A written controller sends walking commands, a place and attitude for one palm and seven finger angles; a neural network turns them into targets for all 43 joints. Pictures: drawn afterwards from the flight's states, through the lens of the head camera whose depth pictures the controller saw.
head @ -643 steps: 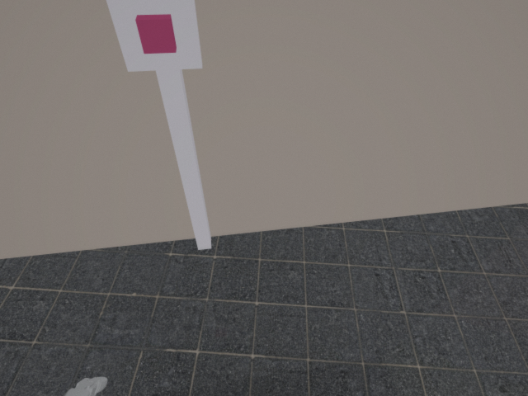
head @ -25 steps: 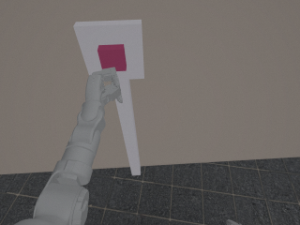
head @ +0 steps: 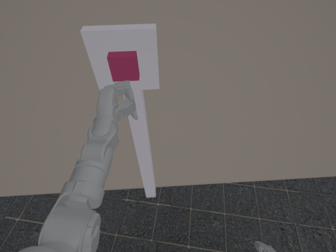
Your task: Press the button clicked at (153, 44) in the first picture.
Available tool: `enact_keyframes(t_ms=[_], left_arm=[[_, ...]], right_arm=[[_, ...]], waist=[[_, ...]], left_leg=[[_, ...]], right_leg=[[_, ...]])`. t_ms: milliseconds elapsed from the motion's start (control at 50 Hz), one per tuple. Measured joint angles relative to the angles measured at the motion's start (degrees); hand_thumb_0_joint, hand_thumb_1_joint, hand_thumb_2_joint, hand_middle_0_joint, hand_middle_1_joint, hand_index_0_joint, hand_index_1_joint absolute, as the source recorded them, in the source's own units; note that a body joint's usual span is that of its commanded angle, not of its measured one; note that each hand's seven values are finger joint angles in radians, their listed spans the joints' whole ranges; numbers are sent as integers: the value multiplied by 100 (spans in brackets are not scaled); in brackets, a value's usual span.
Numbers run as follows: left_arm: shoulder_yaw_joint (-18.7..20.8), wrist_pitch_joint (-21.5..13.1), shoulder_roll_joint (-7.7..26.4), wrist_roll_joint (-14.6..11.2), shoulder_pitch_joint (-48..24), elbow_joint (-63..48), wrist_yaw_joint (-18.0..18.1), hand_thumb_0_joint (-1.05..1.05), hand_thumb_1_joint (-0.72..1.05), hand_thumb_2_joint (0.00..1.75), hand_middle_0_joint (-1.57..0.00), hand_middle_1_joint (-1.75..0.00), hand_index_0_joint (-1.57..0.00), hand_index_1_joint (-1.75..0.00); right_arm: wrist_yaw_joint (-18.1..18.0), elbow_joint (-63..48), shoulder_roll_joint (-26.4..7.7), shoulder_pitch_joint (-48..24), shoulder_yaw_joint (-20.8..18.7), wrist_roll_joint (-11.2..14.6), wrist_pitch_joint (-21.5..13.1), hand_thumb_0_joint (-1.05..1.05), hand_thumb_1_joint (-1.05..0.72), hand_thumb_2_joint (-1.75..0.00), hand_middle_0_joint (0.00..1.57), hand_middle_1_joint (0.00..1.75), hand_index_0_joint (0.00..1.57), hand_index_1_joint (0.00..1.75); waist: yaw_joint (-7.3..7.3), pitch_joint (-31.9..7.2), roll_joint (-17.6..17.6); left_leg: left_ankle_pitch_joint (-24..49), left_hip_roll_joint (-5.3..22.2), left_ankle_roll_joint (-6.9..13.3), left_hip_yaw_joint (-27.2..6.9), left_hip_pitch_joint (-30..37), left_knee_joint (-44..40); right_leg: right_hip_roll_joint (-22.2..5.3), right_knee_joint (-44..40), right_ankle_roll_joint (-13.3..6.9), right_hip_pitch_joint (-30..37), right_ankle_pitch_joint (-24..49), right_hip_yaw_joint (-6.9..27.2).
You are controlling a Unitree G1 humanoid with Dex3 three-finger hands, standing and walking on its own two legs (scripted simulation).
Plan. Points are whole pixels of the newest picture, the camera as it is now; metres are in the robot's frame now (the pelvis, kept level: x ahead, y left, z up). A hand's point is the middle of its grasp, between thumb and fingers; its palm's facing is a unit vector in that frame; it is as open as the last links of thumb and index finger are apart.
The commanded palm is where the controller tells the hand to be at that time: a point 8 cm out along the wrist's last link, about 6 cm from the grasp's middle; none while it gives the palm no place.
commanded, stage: aim a knuckle at the button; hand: left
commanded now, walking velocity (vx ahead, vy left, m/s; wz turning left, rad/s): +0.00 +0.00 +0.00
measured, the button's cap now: (124, 66) +0.53 +0.13 +0.19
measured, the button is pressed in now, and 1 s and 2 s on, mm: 0 0 11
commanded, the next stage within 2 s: press the button with the knuckle in 0.58 s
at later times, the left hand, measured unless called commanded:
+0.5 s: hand (130, 105) +0.41 +0.10 +0.16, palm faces +0.04 -1.00 +0.00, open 3.1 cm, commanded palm +0.39 +0.15 +0.15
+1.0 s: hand (127, 96) +0.44 +0.11 +0.16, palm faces +0.06 -1.00 +0.00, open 3.1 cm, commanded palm +0.42 +0.16 +0.16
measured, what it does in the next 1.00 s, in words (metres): stands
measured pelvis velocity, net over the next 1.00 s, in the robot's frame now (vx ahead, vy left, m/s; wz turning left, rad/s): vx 0.00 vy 0.00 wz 0.01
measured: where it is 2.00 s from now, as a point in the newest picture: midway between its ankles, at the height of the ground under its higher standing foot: outside the picture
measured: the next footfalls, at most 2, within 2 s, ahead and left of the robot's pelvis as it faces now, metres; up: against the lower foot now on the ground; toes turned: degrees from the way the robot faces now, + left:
none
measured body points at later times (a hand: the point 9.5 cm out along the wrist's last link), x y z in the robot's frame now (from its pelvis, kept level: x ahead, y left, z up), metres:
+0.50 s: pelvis +0.00 -0.01 +0.00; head +0.00 -0.02 +0.45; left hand +0.40 +0.15 +0.16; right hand +0.11 -0.25 -0.11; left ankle +0.04 +0.10 -0.73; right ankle -0.04 -0.08 -0.73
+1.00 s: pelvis +0.00 +0.00 +0.00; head +0.01 -0.01 +0.45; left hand +0.43 +0.17 +0.16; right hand +0.09 -0.25 -0.12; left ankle +0.04 +0.10 -0.73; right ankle -0.04 -0.08 -0.73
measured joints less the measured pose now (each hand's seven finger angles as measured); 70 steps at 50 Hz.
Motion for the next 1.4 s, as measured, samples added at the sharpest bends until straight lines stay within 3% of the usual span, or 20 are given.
enact_keyframes(t_ms=[100, 240, 320, 400, 480, 600, 760, 900, 1100, 1260, 1400], left_arm=[[-63, -171, -47, 33, -66, -109, 46, 1, 90, 90, -130, -150, -130, -150], [178, 97, 63, 25, -283, 329, -19, 1, 90, 90, -130, -150, -130, -150], [280, -14, 129, -4, -18, 134, -73, 1, 90, 90, -130, -150, -130, -150], [155, -221, 127, -14, 215, -177, -152, 1, 90, 90, -130, -150, -130, -150], [28, -153, 89, -51, 241, -262, -228, 1, 90, 90, -130, -150, -130, -150], [44, 76, 81, -57, 1, 1, -157, 1, 90, 90, -130, -150, -130, -150], [152, -170, 71, -19, -163, 104, -77, 1, 90, 90, -130, -150, -130, -150], [272, -18, 272, 20, -443, 581, -127, 1, 90, 90, -130, -150, -130, -150], [260, -410, 332, 31, -1110, 1248, -155, 1, 90, 90, -130, -150, -130, -150], [603, -609, 384, 141, -1471, 1877, -98, 0, 89, 91, -130, -150, -130, -150], [658, -893, 462, 269, -1478, 2048, -164, -1, 82, 92, -130, -150, -130, -150]], right_arm=[[-5, 15, 2, -109, 0, -20, -75, 1, -91, -90, 20, 30, 20, 29], [-33, -44, 39, -142, 84, -12, 74, 1, -91, -90, 20, 30, 20, 29], [-25, -111, 21, -48, 57, -8, 75, 1, -91, -90, 20, 30, 20, 29], [-1, -74, -14, 38, 8, 8, 19, 1, -91, -90, 20, 30, 20, 29], [-5, 13, -34, 18, 2, 29, 21, 1, -91, -90, 20, 30, 20, 29], [-57, 17, -17, -132, 47, 27, 41, 1, -91, -90, 20, 30, 20, 29], [-34, -13, 8, -107, 48, -16, -13, 1, -91, -90, 20, 30, 20, 29], [-51, 20, 34, -34, 87, 8, 70, 1, -91, -90, 20, 30, 20, 29], [-21, 204, -34, 106, 6, -26, -69, 1, -91, -90, 20, 30, 20, 29], [55, 228, -29, 317, 0, -102, -79, 1, -91, -90, 20, 30, 20, 29], [109, 250, -37, 503, -52, -135, -58, 1, -91, -90, 20, 30, 20, 29]], waist=[[9, 4, 8], [-43, -76, -30], [-29, -76, -4], [35, -50, 21], [67, -46, 21], [-5, -7, -19], [-25, -43, 14], [-80, -20, -39], [-164, 29, -18], [-305, -66, -35], [-317, -100, -10]], left_leg=[[21, -3, -16, -17, -6, -5], [64, 21, -45, -6, 20, -90], [60, 37, -54, 14, 54, -112], [38, 28, -53, -14, 72, -77], [36, 17, -48, -48, 84, -59], [68, 18, -45, -61, 65, -64], [78, 9, -20, -5, 9, -77], [58, 15, -8, -26, -37, -36], [39, -28, 40, -42, -335, 86], [-28, -15, 66, 47, -492, 152], [-79, 5, 65, 48, -597, 259]], right_leg=[[-1, 27, -14, -16, -4, -18], [22, -22, -39, -16, 29, -1], [37, -49, -52, 12, 39, 22], [32, -35, -51, 50, 16, -5], [25, -39, -42, 83, 12, -40], [28, -48, -41, 69, 42, -54], [10, -21, -18, -20, 51, 0], [20, -42, -5, -32, 57, -18], [-23, 68, 42, -311, 31, -46], [-24, 158, 66, -504, -15, 44], [-6, 232, 64, -594, -49, 44]])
